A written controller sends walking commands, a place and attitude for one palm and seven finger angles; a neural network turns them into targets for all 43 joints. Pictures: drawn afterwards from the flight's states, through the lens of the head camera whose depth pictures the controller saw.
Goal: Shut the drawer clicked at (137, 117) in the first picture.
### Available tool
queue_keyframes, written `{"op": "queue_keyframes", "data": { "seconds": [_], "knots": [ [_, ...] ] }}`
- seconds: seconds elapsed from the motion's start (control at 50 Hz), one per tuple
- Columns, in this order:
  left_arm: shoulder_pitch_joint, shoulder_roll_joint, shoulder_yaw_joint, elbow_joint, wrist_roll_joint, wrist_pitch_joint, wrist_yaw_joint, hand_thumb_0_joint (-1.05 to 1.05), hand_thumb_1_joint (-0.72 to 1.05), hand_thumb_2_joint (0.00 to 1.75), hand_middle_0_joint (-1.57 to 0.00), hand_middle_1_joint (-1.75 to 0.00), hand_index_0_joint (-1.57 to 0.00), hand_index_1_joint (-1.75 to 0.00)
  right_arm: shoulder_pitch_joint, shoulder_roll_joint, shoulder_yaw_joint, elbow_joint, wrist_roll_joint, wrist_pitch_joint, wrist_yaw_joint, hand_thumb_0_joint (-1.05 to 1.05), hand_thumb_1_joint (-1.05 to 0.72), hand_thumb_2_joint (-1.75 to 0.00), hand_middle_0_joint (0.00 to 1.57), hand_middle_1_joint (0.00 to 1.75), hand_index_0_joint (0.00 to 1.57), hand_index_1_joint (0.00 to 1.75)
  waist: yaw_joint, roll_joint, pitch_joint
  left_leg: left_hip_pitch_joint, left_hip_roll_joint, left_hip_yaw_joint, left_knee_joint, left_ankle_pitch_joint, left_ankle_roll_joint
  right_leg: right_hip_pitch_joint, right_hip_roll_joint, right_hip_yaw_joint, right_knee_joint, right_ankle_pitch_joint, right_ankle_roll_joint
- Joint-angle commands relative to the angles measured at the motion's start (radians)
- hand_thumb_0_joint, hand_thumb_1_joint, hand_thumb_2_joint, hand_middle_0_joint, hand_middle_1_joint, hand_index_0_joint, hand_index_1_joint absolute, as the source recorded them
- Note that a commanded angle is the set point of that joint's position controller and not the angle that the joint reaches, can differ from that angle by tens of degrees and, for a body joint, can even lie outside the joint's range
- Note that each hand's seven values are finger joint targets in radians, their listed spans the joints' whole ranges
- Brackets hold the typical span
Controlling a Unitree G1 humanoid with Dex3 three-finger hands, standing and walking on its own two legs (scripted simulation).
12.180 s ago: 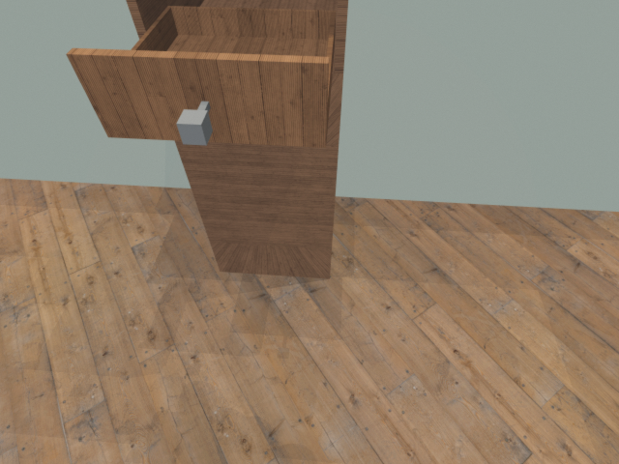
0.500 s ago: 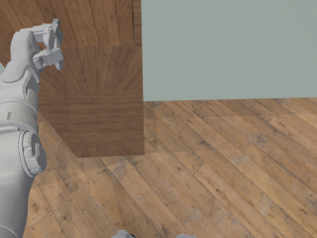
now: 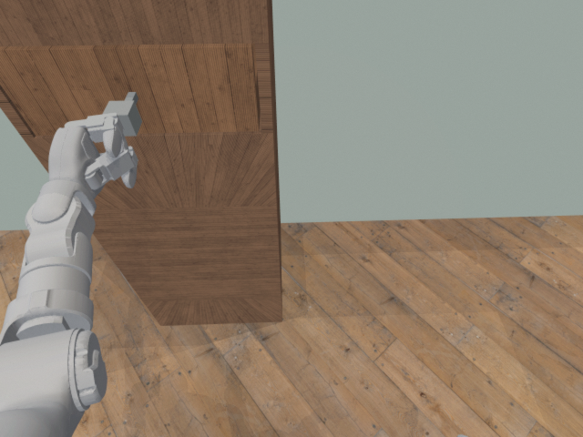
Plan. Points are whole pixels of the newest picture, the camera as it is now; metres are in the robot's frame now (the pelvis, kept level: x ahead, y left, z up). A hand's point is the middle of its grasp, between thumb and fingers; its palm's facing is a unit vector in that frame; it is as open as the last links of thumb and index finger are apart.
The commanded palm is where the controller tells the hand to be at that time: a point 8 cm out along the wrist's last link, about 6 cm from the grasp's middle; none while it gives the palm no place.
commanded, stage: draw the hand back to the body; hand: left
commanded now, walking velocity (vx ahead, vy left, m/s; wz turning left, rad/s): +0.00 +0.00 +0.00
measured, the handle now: (126, 110) +0.55 +0.24 +0.16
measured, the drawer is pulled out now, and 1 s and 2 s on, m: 0.00 0.00 0.00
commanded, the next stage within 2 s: step back with the hand held close in 1.24 s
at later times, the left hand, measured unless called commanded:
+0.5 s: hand (71, 252) +0.29 +0.23 +0.16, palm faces +0.25 -0.95 -0.18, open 3.3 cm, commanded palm +0.25 +0.27 +0.18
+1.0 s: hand (12, 365) +0.18 +0.24 +0.17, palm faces +0.38 -0.86 -0.35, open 3.3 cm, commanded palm +0.12 +0.28 +0.19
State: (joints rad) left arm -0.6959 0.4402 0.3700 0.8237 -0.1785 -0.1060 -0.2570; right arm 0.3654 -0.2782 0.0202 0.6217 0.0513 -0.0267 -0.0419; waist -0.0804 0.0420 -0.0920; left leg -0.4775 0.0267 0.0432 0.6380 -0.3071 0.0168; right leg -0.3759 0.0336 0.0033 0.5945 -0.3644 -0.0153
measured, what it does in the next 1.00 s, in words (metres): stands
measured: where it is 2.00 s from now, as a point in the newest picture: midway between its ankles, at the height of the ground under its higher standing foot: outside the picture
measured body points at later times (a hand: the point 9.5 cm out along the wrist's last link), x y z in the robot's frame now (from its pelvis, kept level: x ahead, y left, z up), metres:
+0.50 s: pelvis -0.01 -0.01 +0.01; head -0.02 -0.03 +0.46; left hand +0.28 +0.28 +0.17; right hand +0.19 -0.23 -0.07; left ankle +0.00 +0.11 -0.73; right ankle -0.05 -0.11 -0.73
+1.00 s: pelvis -0.01 +0.00 +0.02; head -0.03 -0.03 +0.47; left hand +0.15 +0.28 +0.19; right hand +0.17 -0.22 -0.07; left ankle +0.00 +0.11 -0.73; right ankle -0.05 -0.11 -0.73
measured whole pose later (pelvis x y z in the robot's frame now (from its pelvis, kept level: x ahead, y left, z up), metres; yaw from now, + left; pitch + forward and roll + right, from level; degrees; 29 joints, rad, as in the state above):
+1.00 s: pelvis -0.01 +0.00 +0.02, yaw +1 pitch -5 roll +0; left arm 0.45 0.32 0.26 -0.36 -0.09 -0.10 0.08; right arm 0.19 -0.23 0.02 0.63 0.01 -0.05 -0.07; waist 0.05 0.07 0.02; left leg -0.12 0.01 0.03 0.39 -0.19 0.01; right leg -0.01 0.02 -0.01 0.35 -0.25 -0.02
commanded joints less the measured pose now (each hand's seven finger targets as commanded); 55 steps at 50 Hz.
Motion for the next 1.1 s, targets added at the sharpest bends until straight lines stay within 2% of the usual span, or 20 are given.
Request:
{"op": "queue_keyframes", "data": {
  "seconds": [0.0, 0.08, 0.1, 0.12, 0.24, 0.34, 0.36, 0.38, 0.4, 0.5, 0.54, 0.58, 0.68, 0.7, 0.72, 0.8, 0.9, 0.92, 1.04, 1.08],
  "knots": [
    [-0.21, 0.186, 0.004, -0.387, -0.067, -0.004, -0.04, 0.0, 0.9, 0.9, -1.4, -1.6, -1.4, -1.6, -0.016, -0.14, -0.056, -0.15, 0.017, -0.029, -0.003, 0.0, -0.9, -0.9, 0.2, 0.3, 0.2, 0.3, 0.049, -0.012, -0.357, 0.365, -0.011, -0.038, -0.018, 0.551, 0.038, 0.111, 0.009, -0.026, -0.046, 0.612, 0.003],
    [-0.153, 0.209, 0.033, -0.49, -0.084, 0.093, -0.033, 0.0, 0.9, 0.9, -1.4, -1.6, -1.4, -1.6, -0.077, -0.14, -0.049, -0.171, 0.027, -0.023, -0.016, 0.0, -0.9, -0.9, 0.2, 0.3, 0.2, 0.3, 0.054, -0.032, -0.239, 0.309, -0.023, -0.024, -0.06, 0.4, 0.04, 0.105, 0.003, -0.024, -0.078, 0.562, 0.008],
    [-0.156, 0.236, 0.051, -0.544, -0.085, 0.097, -0.021, 0.0, 0.9, 0.9, -1.4, -1.6, -1.4, -1.6, -0.089, -0.14, -0.047, -0.175, 0.028, -0.024, -0.02, 0.0, -0.9, -0.9, 0.2, 0.3, 0.2, 0.3, 0.055, -0.042, -0.236, 0.313, -0.026, -0.027, -0.058, 0.397, 0.042, 0.117, 0.002, -0.023, -0.079, 0.554, 0.007],
    [-0.157, 0.211, 0.03, -0.597, -0.083, 0.101, -0.016, 0.0, 0.9, 0.9, -1.4, -1.6, -1.4, -1.6, -0.111, -0.131, -0.044, -0.181, 0.027, -0.028, -0.023, 0.0, -0.9, -0.9, 0.2, 0.3, 0.2, 0.3, 0.056, 0.024, -0.246, 0.337, -0.028, -0.027, -0.064, 0.398, 0.041, 0.114, -0.001, -0.018, -0.081, 0.549, 0.005],
    [-0.049, 0.143, -0.017, -0.808, -0.104, 0.086, -0.021, 0.0, 0.9, 0.9, -1.4, -1.6, -1.4, -1.6, -0.173, -0.112, -0.033, -0.187, 0.021, -0.064, -0.037, 0.0, -0.9, -0.9, 0.2, 0.3, 0.2, 0.3, 0.056, 0.065, -0.297, 0.446, -0.024, -0.052, -0.07, 0.43, 0.032, 0.121, 0.002, -0.029, -0.091, 0.513, -0.003],
    [0.154, 0.139, 0.009, -0.765, -0.134, 0.17, -0.051, 0.0, 0.9, 0.9, -1.4, -1.6, -1.4, -1.6, -0.227, -0.112, -0.021, -0.19, 0.034, -0.074, -0.046, 0.0, -0.9, -0.9, 0.2, 0.3, 0.2, 0.3, 0.084, -0.021, -0.177, 0.369, -0.033, -0.047, -0.103, 0.32, 0.03, 0.123, -0.006, -0.035, -0.119, 0.463, 0.005],
    [0.151, 0.171, -0.016, -0.886, -0.012, 0.081, 0.094, 0.0, 0.9, 0.9, -1.4, -1.6, -1.4, -1.6, -0.257, -0.093, -0.017, -0.189, 0.008, -0.082, -0.04, 0.0, -0.9, -0.9, 0.2, 0.3, 0.2, 0.3, 0.1, 0.016, -0.032, 0.35, -0.042, -0.031, -0.133, 0.276, 0.023, 0.065, -0.018, -0.004, -0.193, 0.374, 0.001],
    [0.261, 0.085, -0.053, -0.815, 0.002, 0.067, 0.164, 0.0, 0.9, 0.9, -1.4, -1.6, -1.4, -1.6, -0.257, -0.09, -0.015, -0.167, 0.002, -0.079, -0.039, 0.0, -0.9, -0.9, 0.2, 0.3, 0.2, 0.3, 0.085, -0.032, 0.001, 0.342, -0.035, -0.04, -0.157, 0.214, 0.017, 0.061, -0.02, -0.016, -0.203, 0.313, 0.003],
    [0.299, 0.063, -0.07, -0.84, 0.009, 0.061, 0.196, 0.0, 0.9, 0.9, -1.4, -1.6, -1.4, -1.6, -0.27, -0.09, -0.016, -0.17, 0.005, -0.076, -0.039, 0.0, -0.9, -0.9, 0.2, 0.3, 0.2, 0.3, 0.092, -0.062, 0.023, 0.336, -0.03, -0.043, -0.169, 0.194, 0.018, 0.061, -0.018, -0.016, -0.219, 0.281, 0.003],
    [0.383, 0.122, -0.03, -1.035, 0.055, 0.012, 0.302, 0.0, 0.9, 0.9, -1.4, -1.6, -1.4, -1.6, -0.294, -0.084, -0.015, -0.163, -0.011, -0.065, -0.041, 0.0, -0.9, -0.9, 0.2, 0.3, 0.2, 0.3, 0.104, -0.034, -0.1, 0.431, -0.025, -0.031, -0.209, 0.226, 0.025, 0.184, -0.026, -0.001, -0.241, 0.308, 0.006],
    [0.376, 0.128, -0.023, -1.144, 0.072, -0.017, 0.33, 0.0, 0.9, 0.9, -1.4, -1.6, -1.4, -1.6, -0.308, -0.072, -0.012, -0.162, -0.02, -0.074, -0.041, 0.0, -0.9, -0.9, 0.2, 0.3, 0.2, 0.3, 0.107, 0.047, -0.134, 0.475, -0.026, -0.033, -0.226, 0.246, 0.02, 0.213, -0.028, 0.0, -0.248, 0.315, -0.001],
    [0.416, 0.113, -0.034, -1.192, 0.084, -0.034, 0.351, 0.0, 0.9, 0.9, -1.4, -1.6, -1.4, -1.6, -0.314, -0.066, -0.011, -0.152, -0.026, -0.083, -0.043, 0.0, -0.9, -0.9, 0.2, 0.3, 0.2, 0.3, 0.107, 0.091, -0.135, 0.51, -0.025, -0.037, -0.24, 0.255, 0.015, 0.217, -0.024, -0.005, -0.262, 0.304, -0.005],
    [0.62, 0.059, -0.054, -1.194, 0.091, -0.046, 0.363, 0.0, 0.9, 0.9, -1.4, -1.6, -1.4, -1.6, -0.327, -0.061, -0.014, -0.139, -0.035, -0.088, -0.041, 0.0, -0.9, -0.9, 0.2, 0.3, 0.2, 0.3, 0.117, 0.024, -0.034, 0.498, -0.023, -0.036, -0.273, 0.248, 0.015, 0.222, -0.018, -0.015, -0.298, 0.285, -0.003],
    [0.688, 0.061, -0.046, -1.176, 0.09, -0.046, 0.358, 0.0, 0.9, 0.9, -1.4, -1.6, -1.4, -1.6, -0.33, -0.066, -0.019, -0.137, -0.036, -0.085, -0.039, 0.0, -0.9, -0.9, 0.2, 0.3, 0.2, 0.3, 0.125, -0.033, -0.015, 0.488, -0.022, -0.036, -0.275, 0.253, 0.018, 0.228, -0.015, -0.012, -0.314, 0.285, 0.0],
    [0.735, 0.033, -0.065, -1.194, 0.086, -0.046, 0.354, 0.0, 0.9, 0.9, -1.4, -1.6, -1.4, -1.6, -0.331, -0.059, -0.018, -0.142, -0.035, -0.081, -0.036, 0.0, -0.9, -0.9, 0.2, 0.3, 0.2, 0.3, 0.123, -0.019, -0.01, 0.483, -0.02, -0.036, -0.284, 0.252, 0.018, 0.242, -0.021, -0.013, -0.304, 0.284, 0.001],
    [0.89, 0.051, -0.02, -1.228, 0.082, -0.048, 0.343, 0.0, 0.9, 0.9, -1.4, -1.6, -1.4, -1.6, -0.341, -0.062, -0.026, -0.149, -0.037, -0.065, -0.03, 0.0, -0.9, -0.9, 0.2, 0.3, 0.2, 0.3, 0.137, -0.067, 0.051, 0.459, -0.018, -0.033, -0.291, 0.242, 0.018, 0.235, -0.017, -0.012, -0.333, 0.263, 0.004],
    [0.986, 0.093, 0.029, -1.415, 0.094, -0.075, 0.35, 0.0, 0.9, 0.9, -1.4, -1.6, -1.4, -1.6, -0.342, -0.053, -0.029, -0.164, -0.047, -0.077, -0.029, 0.0, -0.9, -0.9, 0.2, 0.3, 0.2, 0.3, 0.145, 0.023, 0.016, 0.48, -0.019, -0.031, -0.279, 0.265, 0.012, 0.249, -0.02, -0.009, -0.33, 0.279, 0.001],
    [1.012, 0.07, 0.013, -1.453, 0.092, -0.078, 0.351, 0.0, 0.9, 0.9, -1.4, -1.6, -1.4, -1.6, -0.342, -0.045, -0.028, -0.17, -0.045, -0.082, -0.029, 0.0, -0.9, -0.9, 0.2, 0.3, 0.2, 0.3, 0.142, 0.059, 0.01, 0.481, -0.018, -0.032, -0.278, 0.263, 0.01, 0.251, -0.025, -0.009, -0.321, 0.276, 0.0],
    [1.189, 0.057, 0.028, -1.504, 0.095, -0.077, 0.358, 0.0, 0.9, 0.9, -1.4, -1.6, -1.4, -1.6, -0.325, -0.042, -0.032, -0.178, -0.045, -0.1, -0.034, 0.0, -0.9, -0.9, 0.2, 0.3, 0.2, 0.3, 0.143, 0.03, 0.065, 0.467, -0.013, -0.034, -0.274, 0.246, 0.007, 0.217, -0.017, -0.016, -0.33, 0.255, 0.0],
    [1.147, 0.037, 0.007, -1.477, 0.098, -0.073, 0.359, 0.0, 0.9, 0.9, -1.4, -1.6, -1.4, -1.6, -0.319, -0.046, -0.032, -0.169, -0.048, -0.101, -0.036, 0.0, -0.9, -0.9, 0.2, 0.3, 0.2, 0.3, 0.132, 0.001, 0.101, 0.461, -0.014, -0.038, -0.279, 0.223, 0.01, 0.194, -0.016, -0.017, -0.337, 0.23, 0.003]
  ]
}}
